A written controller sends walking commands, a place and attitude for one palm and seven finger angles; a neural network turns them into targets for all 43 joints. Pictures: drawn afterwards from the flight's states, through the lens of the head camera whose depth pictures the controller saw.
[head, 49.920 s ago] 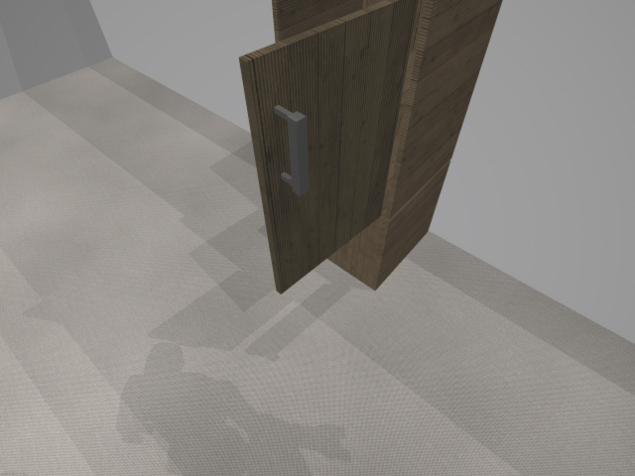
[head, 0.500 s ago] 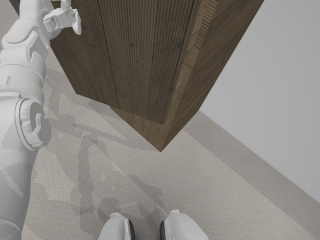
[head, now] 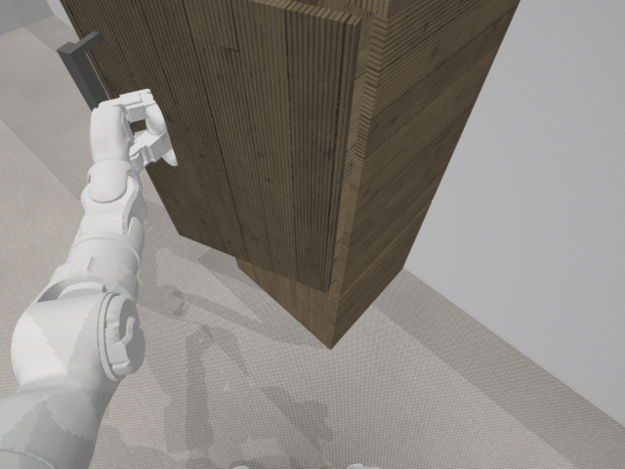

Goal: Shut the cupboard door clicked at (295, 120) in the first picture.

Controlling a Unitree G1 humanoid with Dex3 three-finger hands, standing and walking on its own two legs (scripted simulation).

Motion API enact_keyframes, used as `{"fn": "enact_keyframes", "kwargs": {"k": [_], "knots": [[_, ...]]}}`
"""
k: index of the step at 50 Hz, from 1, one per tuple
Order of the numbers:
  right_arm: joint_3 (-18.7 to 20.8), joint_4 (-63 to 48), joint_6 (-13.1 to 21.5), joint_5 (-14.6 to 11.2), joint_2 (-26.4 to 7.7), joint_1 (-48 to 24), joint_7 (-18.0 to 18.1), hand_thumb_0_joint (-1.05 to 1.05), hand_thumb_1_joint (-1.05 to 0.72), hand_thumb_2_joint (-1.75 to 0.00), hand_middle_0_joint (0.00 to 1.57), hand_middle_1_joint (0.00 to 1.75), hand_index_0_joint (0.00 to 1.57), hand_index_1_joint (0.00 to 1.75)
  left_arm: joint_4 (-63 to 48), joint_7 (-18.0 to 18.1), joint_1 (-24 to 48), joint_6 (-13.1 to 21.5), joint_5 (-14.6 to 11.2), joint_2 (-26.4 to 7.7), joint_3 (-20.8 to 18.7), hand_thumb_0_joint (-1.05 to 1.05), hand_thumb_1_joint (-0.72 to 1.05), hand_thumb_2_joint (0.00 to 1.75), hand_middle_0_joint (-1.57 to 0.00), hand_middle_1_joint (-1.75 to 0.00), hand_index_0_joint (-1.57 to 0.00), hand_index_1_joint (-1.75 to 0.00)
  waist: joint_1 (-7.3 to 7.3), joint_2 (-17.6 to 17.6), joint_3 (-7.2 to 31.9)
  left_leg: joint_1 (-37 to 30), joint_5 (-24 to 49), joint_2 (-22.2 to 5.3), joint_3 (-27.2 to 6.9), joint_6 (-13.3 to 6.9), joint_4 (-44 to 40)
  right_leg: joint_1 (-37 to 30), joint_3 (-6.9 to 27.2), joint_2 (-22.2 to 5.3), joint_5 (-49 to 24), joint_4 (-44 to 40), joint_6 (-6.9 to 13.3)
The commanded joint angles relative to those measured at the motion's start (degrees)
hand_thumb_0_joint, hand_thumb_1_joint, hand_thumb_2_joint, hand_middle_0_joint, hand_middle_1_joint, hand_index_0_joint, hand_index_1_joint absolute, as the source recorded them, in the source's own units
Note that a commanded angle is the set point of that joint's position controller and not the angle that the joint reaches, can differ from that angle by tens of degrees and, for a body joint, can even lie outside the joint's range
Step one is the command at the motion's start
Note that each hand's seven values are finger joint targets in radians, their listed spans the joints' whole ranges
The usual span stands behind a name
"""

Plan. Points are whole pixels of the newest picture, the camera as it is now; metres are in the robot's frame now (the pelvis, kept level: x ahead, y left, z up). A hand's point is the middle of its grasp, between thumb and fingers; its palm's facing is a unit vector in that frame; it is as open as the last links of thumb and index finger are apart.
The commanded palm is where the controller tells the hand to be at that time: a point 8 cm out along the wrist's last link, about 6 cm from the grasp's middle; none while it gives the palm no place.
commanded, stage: pull the fist back off the door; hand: left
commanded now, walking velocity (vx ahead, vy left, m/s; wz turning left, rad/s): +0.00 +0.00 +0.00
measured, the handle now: (106, 91) +0.63 +0.23 +0.12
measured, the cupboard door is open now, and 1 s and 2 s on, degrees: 19 19 19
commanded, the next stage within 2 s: draw the hand back to the body in 0.30 s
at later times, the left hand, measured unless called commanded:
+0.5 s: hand (160, 167) +0.46 +0.13 +0.13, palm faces +0.10 -1.00 +0.01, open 3.1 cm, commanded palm +0.41 +0.19 +0.13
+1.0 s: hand (59, 273) +0.31 +0.20 +0.16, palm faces +0.12 -0.99 -0.12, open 3.1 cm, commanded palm +0.27 +0.25 +0.17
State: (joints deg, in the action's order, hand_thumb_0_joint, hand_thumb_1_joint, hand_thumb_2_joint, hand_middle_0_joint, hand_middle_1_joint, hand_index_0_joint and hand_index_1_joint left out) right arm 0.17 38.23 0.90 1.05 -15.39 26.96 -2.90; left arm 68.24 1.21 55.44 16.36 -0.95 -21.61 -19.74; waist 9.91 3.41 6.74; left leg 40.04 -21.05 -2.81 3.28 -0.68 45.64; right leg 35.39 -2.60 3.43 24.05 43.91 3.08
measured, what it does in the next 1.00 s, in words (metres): stands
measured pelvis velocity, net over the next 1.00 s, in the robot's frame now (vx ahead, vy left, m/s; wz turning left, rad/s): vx -0.02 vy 0.02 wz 0.02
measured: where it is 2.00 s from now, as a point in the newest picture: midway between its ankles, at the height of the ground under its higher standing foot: outside the picture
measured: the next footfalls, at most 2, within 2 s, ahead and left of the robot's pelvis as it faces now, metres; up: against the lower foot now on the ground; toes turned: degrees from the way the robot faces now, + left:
none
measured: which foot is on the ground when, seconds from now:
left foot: down 0.00-1.00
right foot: down 0.00-1.00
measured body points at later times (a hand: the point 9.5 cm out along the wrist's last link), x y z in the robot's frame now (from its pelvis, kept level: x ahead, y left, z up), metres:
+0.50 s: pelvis -0.02 +0.00 +0.01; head +0.03 -0.01 +0.45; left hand +0.45 +0.19 +0.14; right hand +0.06 -0.25 -0.12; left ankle +0.00 +0.11 -0.70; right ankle -0.04 -0.08 -0.70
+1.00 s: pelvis -0.02 +0.02 +0.03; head -0.04 +0.00 +0.47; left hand +0.30 +0.25 +0.16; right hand +0.16 -0.22 -0.05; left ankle +0.00 +0.11 -0.70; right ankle -0.04 -0.08 -0.70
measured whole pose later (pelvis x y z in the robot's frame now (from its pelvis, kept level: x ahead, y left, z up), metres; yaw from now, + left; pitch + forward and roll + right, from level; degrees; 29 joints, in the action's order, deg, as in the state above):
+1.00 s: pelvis -0.02 +0.02 +0.03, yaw +1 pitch +0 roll -1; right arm -1.7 34.1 2.5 -4.0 -14.8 11.5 3.8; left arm 16.0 -2.7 10.9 2.6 -9.2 -15.5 -8.5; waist 0.7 3.2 3.7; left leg 18.3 -15.7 -0.3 3.8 -2.1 33.8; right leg 13.8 -2.0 1.5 19.0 32.7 1.5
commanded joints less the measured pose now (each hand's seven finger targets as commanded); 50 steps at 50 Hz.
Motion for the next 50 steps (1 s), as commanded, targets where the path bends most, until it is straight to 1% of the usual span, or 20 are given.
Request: {"fn": "enact_keyframes", "kwargs": {"k": [1,3,4,8,9,10,11,17,20,25,26,29,31,33,37,39,43,46,47,50], "knots": [[3.49,-4.69,0.72,-1.58,-8.90,4.78,1.22,0.00,-0.90,-0.90,0.20,0.30,0.20,0.30,-13.60,-3.61,19.67,0.17,-4.97,-6.79,1.54,0.00,0.90,0.90,-1.30,-1.50,-1.30,-1.50,-1.09,-5.54,18.37,-13.81,17.21,3.79,-1.66,-1.79,-3.42,-13.03,4.27,-1.14,-34.94,-7.82,-4.32],[3.43,-4.74,1.21,-1.80,-8.38,3.14,1.86,0.00,-0.90,-0.90,0.20,0.30,0.20,0.30,-20.31,-4.02,22.72,2.14,-6.42,-6.66,2.02,0.00,0.90,0.90,-1.30,-1.50,-1.30,-1.50,-1.13,-4.58,19.81,-15.44,16.42,3.90,-1.89,-1.91,-3.31,-14.13,5.11,-1.46,-35.59,-8.21,-4.67],[3.52,-4.86,1.55,-2.01,-7.88,2.33,2.14,0.00,-0.90,-0.90,0.20,0.30,0.20,0.30,-24.24,-3.81,24.33,3.77,-6.74,-5.06,3.95,0.00,0.90,0.90,-1.30,-1.50,-1.30,-1.50,-0.80,-1.84,20.76,-17.88,17.36,3.92,-1.78,-2.04,-3.01,-13.25,4.72,-1.18,-34.61,-7.92,-4.19],[3.74,-2.86,3.34,-1.91,-7.30,0.43,2.43,0.00,-0.90,-0.90,0.20,0.30,0.20,0.30,-30.47,-2.15,24.78,8.29,-5.77,-3.00,7.26,0.00,0.90,0.90,-1.30,-1.50,-1.30,-1.50,-1.03,3.79,24.15,-25.46,19.60,3.31,-3.25,-1.61,-2.03,-8.18,3.49,-0.59,-29.85,-6.76,-3.17],[3.78,-2.42,3.50,-2.07,-7.40,0.45,2.55,0.00,-0.90,-0.90,0.20,0.30,0.20,0.30,-30.92,-1.86,25.32,8.33,-5.74,-2.28,8.18,0.00,0.90,0.90,-1.30,-1.50,-1.30,-1.50,-0.48,2.19,24.27,-26.14,20.38,3.19,-3.49,-1.67,-2.09,-7.81,2.95,-0.46,-29.80,-6.47,-3.24],[3.96,-1.83,3.56,-2.17,-7.68,-0.08,2.66,0.00,-0.90,-0.90,0.20,0.30,0.20,0.30,-29.04,-1.41,23.45,7.86,-5.48,-4.16,6.32,0.00,0.90,0.90,-1.30,-1.50,-1.30,-1.50,-1.34,2.47,24.14,-26.18,20.10,3.13,-3.62,-1.47,-2.23,-7.45,3.06,-0.55,-29.37,-6.48,-3.24],[3.75,-2.10,3.57,-2.25,-7.51,-0.83,2.55,0.00,-0.90,-0.90,0.20,0.30,0.20,0.30,-27.15,-1.47,20.42,6.73,-5.49,-2.33,7.60,0.00,0.90,0.90,-1.30,-1.50,-1.30,-1.50,-1.62,1.86,22.41,-24.98,18.91,3.32,-3.47,-1.44,-2.90,-7.81,2.94,-0.69,-28.62,-6.90,-3.32],[2.54,-2.36,2.83,-2.82,-7.96,-2.55,3.37,0.00,-0.90,-0.90,0.20,0.30,0.20,0.30,-16.54,-0.06,20.52,1.26,-5.39,-6.60,3.34,0.00,0.90,0.90,-1.30,-1.50,-1.30,-1.50,-1.74,-5.16,13.03,-16.31,12.06,3.61,-2.98,-1.63,-5.30,-9.05,4.09,-1.83,-24.27,-9.45,-4.00],[2.34,-3.27,3.20,-2.49,-7.69,-3.26,3.37,0.00,-0.90,-0.90,0.20,0.30,0.20,0.30,-18.17,-0.17,21.32,3.11,-5.94,-6.06,2.95,0.00,0.90,0.90,-1.30,-1.50,-1.30,-1.50,-2.19,-5.46,16.48,-17.09,13.90,3.76,-2.95,-1.63,-5.23,-11.18,4.23,-1.88,-27.04,-8.37,-3.86],[2.58,-6.15,3.36,-2.41,-7.80,-4.11,2.80,0.00,-0.90,-0.90,0.20,0.30,0.20,0.30,-24.09,-2.85,6.00,5.96,-5.61,-8.43,0.60,0.00,0.90,0.90,-1.30,-1.50,-1.30,-1.50,-6.89,-3.02,23.94,-19.97,19.86,3.69,-2.28,-1.41,-5.39,-16.99,3.60,-1.66,-33.82,-6.10,-3.15],[2.59,-6.89,3.26,-2.63,-7.57,-4.40,2.58,0.00,-0.90,-0.90,0.20,0.30,0.20,0.30,-26.34,-3.62,3.34,5.22,-5.97,-6.27,2.32,0.00,0.90,0.90,-1.30,-1.50,-1.30,-1.50,-7.17,-2.31,23.97,-20.97,20.84,3.67,-2.11,-1.42,-5.70,-17.41,3.18,-1.43,-34.42,-6.24,-2.98],[2.87,-8.44,2.55,-3.61,-7.91,-5.69,3.05,0.00,-0.90,-0.90,0.20,0.30,0.20,0.30,-31.74,-5.45,-3.36,1.48,-7.98,-6.03,2.29,0.00,0.90,0.90,-1.30,-1.50,-1.30,-1.50,-7.54,-5.51,20.48,-20.96,19.65,3.47,-1.47,-1.77,-6.95,-18.97,3.16,-1.40,-34.22,-8.42,-3.69],[2.82,-9.04,2.49,-4.35,-7.56,-7.55,3.56,0.00,-0.90,-0.90,0.20,0.30,0.20,0.30,-38.18,-6.13,-2.87,-0.80,-9.94,-4.69,3.44,0.00,0.90,0.90,-1.30,-1.50,-1.30,-1.50,-7.11,-6.00,17.06,-21.89,17.54,3.32,-1.43,-1.99,-8.13,-18.50,3.29,-1.41,-32.21,-10.49,-4.17],[2.80,-9.58,2.83,-4.65,-7.11,-9.15,4.27,0.00,-0.90,-0.90,0.20,0.30,0.20,0.30,-46.37,-6.24,-2.79,-1.64,-11.08,-3.62,4.78,0.00,0.90,0.90,-1.30,-1.50,-1.30,-1.50,-7.13,-4.99,16.92,-24.75,18.11,3.14,-1.69,-2.20,-9.01,-18.77,2.97,-1.19,-31.01,-11.43,-3.92],[2.14,-9.01,4.58,-4.56,-6.21,-11.96,5.23,0.00,-0.90,-0.90,0.20,0.30,0.20,0.30,-57.02,-5.33,-5.56,-1.48,-10.72,-2.20,7.59,0.00,0.90,0.90,-1.30,-1.50,-1.30,-1.50,-7.26,1.38,14.41,-30.20,18.40,2.59,-2.78,-1.98,-10.45,-15.81,1.67,-0.66,-25.35,-12.09,-2.76],[1.88,-8.93,5.03,-4.61,-6.52,-13.10,5.65,0.00,-0.90,-0.90,0.20,0.30,0.20,0.30,-57.58,-5.30,-10.36,-2.53,-10.62,-3.20,7.06,0.00,0.90,0.90,-1.30,-1.50,-1.30,-1.50,-7.83,-0.21,11.95,-29.52,16.83,2.59,-3.06,-2.00,-11.45,-16.10,1.61,-0.73,-22.97,-12.87,-2.76],[0.96,-9.97,4.95,-5.42,-6.66,-16.81,6.21,0.00,-0.90,-0.90,0.20,0.30,0.20,0.30,-55.14,-6.81,-19.88,-9.22,-12.01,-2.91,6.20,0.00,0.90,0.90,-1.24,-1.44,-1.24,-1.44,-9.39,-3.63,6.54,-27.22,12.35,2.83,-3.16,-1.69,-14.10,-16.94,1.59,-1.46,-18.70,-15.17,-2.79],[0.28,-11.81,4.80,-5.83,-6.40,-19.64,6.67,0.00,-0.90,-0.90,0.20,0.30,0.20,0.30,-60.01,-7.72,-22.82,-13.32,-13.18,-3.37,5.21,0.00,0.90,0.90,-1.16,-1.35,-1.16,-1.35,-10.47,-4.46,6.78,-28.63,12.19,2.89,-3.30,-1.62,-15.49,-18.90,1.41,-1.83,-17.93,-16.11,-2.70],[0.56,-13.01,4.57,-5.06,-4.71,-20.50,6.91,0.00,-0.90,-0.90,0.20,0.30,0.20,0.30,-70.93,-3.50,-24.44,-9.41,-7.48,-4.47,8.84,0.00,0.90,0.90,-1.13,-1.32,-1.13,-1.32,-9.74,-2.36,4.76,-31.37,12.48,2.60,-2.23,-1.27,-17.64,-18.43,3.32,-2.85,-17.29,-19.37,-2.93],[0.08,-12.95,3.90,-4.52,-5.10,-21.56,6.99,0.00,-0.90,-0.90,0.20,0.30,0.20,0.30,-74.13,0.50,-35.17,-9.39,-6.14,-2.81,9.62,0.00,0.90,0.90,-1.05,-1.23,-1.05,-1.23,-9.92,-3.66,3.37,-32.79,12.01,1.85,-3.17,-1.14,-20.00,-20.59,2.28,-2.64,-15.65,-20.72,-2.75]]}}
